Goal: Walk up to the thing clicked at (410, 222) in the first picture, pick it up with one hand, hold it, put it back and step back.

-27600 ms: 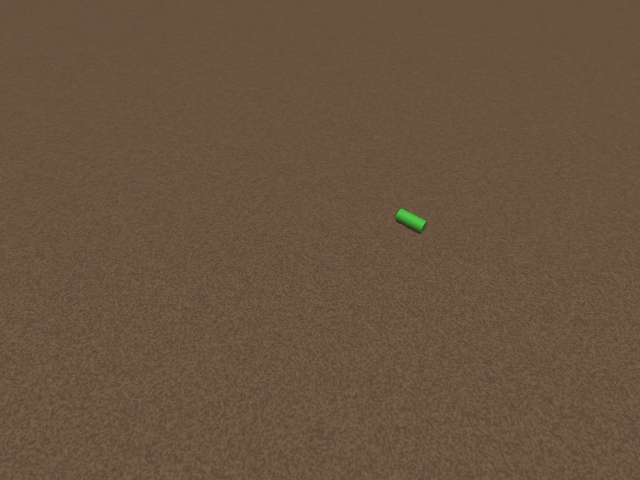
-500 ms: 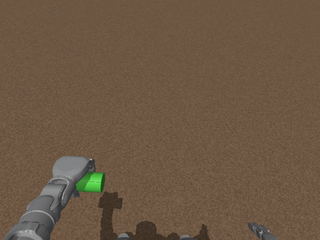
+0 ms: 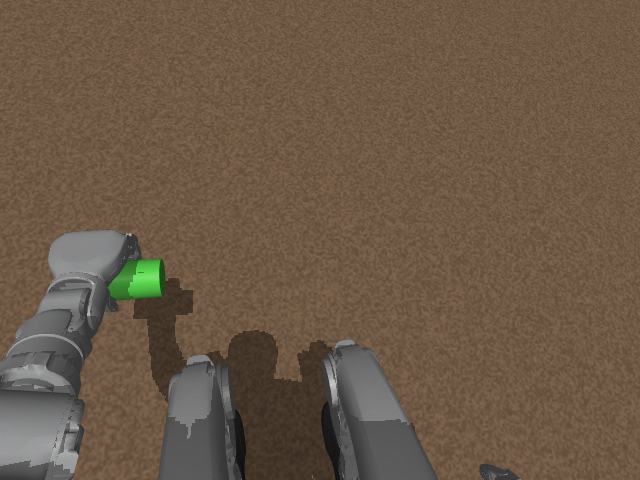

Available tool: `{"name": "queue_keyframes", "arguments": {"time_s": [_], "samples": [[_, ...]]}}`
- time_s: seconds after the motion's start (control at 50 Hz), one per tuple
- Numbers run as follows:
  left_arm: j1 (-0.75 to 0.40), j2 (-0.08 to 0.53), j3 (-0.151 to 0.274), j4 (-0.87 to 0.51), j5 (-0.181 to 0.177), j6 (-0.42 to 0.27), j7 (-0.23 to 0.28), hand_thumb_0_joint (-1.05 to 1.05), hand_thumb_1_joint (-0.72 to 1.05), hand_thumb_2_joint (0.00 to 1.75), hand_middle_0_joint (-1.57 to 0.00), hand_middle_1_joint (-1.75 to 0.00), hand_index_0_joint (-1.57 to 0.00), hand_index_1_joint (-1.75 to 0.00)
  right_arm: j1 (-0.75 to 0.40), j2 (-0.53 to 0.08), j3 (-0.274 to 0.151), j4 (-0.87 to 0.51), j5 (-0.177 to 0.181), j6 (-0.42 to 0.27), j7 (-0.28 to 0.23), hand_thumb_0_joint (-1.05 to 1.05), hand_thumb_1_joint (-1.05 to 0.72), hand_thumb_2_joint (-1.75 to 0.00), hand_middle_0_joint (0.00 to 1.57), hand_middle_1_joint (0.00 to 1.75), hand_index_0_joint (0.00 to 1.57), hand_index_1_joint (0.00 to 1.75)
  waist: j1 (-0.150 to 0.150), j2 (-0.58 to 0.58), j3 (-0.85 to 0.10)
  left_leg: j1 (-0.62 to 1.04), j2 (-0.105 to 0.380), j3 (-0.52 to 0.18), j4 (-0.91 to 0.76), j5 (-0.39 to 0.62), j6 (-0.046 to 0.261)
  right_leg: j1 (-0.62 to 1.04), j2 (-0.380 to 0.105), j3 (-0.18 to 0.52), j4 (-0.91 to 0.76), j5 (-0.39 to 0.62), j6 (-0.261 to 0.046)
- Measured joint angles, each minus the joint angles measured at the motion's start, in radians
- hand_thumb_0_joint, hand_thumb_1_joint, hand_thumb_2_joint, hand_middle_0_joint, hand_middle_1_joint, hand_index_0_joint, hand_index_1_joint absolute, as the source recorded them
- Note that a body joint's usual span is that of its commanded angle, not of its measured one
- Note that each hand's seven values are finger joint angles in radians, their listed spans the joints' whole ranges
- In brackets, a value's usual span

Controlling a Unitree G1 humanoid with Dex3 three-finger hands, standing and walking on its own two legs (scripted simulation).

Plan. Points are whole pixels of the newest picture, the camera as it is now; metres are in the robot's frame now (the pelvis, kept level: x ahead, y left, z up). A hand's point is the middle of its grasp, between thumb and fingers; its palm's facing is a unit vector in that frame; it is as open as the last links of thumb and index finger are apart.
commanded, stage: crouch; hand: left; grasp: from above
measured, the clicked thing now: (115, 280) +0.43 +0.23 -0.17
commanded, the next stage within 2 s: lower in 1.02 s
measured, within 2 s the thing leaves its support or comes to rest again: neither
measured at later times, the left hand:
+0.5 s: hand (133, 283) +0.45 +0.24 -0.28, palm faces -0.48 +0.01 -0.88, open 8.5 cm
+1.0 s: hand (144, 285) +0.47 +0.24 -0.34, palm faces -0.47 +0.00 -0.88, open 8.5 cm
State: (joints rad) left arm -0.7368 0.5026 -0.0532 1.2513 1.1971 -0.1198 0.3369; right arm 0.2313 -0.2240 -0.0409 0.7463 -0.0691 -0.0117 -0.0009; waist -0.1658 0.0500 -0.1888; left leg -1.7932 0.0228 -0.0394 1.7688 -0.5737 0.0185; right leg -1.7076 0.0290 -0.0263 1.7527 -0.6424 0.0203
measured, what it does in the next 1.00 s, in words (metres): lowers itself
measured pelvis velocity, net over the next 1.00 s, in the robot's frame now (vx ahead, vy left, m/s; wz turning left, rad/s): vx -0.01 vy -0.01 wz -0.09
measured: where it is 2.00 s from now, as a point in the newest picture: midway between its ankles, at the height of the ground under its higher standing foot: (290, 475)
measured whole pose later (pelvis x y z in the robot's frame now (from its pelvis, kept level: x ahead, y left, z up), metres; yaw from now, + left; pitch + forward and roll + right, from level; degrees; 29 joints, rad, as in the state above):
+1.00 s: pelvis -0.01 -0.01 -0.16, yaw -5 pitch +36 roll -7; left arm -0.94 0.72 0.09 1.44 1.29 -0.22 0.43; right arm 0.15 -0.26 0.04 0.76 -0.16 -0.06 0.12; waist -0.24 -0.02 -0.05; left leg -2.28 0.05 -0.13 2.30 -0.66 -0.01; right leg -2.18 0.07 -0.10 2.26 -0.72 0.01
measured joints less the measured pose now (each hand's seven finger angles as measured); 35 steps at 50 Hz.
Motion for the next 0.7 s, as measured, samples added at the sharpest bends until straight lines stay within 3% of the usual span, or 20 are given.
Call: {"name": "queue_keyframes", "arguments": {"time_s": [0.16,0.3,0.4,0.54,0.7], "samples": [[-0.039,0.036,0.034,0.027,0.048,-0.063,0.036,0.0,0.17,0.37,-0.86,-0.36,-0.88,-0.34,-0.038,0.002,0.031,0.008,-0.023,-0.032,0.026,0.0,-0.91,-0.9,0.21,0.3,0.21,0.29,-0.017,-0.022,-0.002,-0.174,-0.001,-0.021,0.147,-0.033,-0.005,-0.163,0.003,-0.019,0.142,-0.039,-0.002],[-0.098,0.079,0.068,0.073,0.087,-0.061,0.087,0.0,0.18,0.35,-0.88,-0.32,-0.9,-0.31,-0.072,-0.008,0.037,-0.004,-0.049,-0.051,0.061,0.0,-0.92,-0.9,0.21,0.3,0.21,0.29,-0.037,-0.04,0.015,-0.261,0.001,-0.04,0.246,-0.063,-0.01,-0.241,0.008,-0.037,0.232,-0.071,-0.006],[-0.125,0.099,0.075,0.101,0.08,-0.038,0.093,0.0,0.18,0.34,-0.88,-0.3,-0.9,-0.28,-0.083,-0.013,0.034,-0.014,-0.058,-0.056,0.083,0.0,-0.92,-0.91,0.21,0.3,0.2,0.29,-0.041,-0.041,0.031,-0.302,0.007,-0.047,0.296,-0.078,-0.009,-0.279,0.015,-0.042,0.277,-0.082,-0.006],[-0.133,0.118,0.082,0.106,0.061,-0.048,0.063,0.0,0.19,0.33,-0.89,-0.29,-0.91,-0.28,-0.079,-0.013,0.036,-0.014,-0.06,-0.055,0.106,0.0,-0.92,-0.91,0.21,0.3,0.2,0.29,-0.042,-0.046,0.061,-0.345,0.016,-0.051,0.358,-0.094,-0.008,-0.324,0.025,-0.045,0.334,-0.092,-0.003],[-0.14,0.153,0.117,0.099,0.089,-0.1,0.066,0.0,0.2,0.31,-0.89,-0.29,-0.91,-0.27,-0.067,-0.015,0.044,0.001,-0.072,-0.048,0.12,0.0,-0.92,-0.91,0.21,0.3,0.2,0.29,-0.052,-0.056,0.092,-0.406,0.019,-0.059,0.431,-0.097,-0.013,-0.385,0.03,-0.051,0.41,-0.096,-0.006]]}}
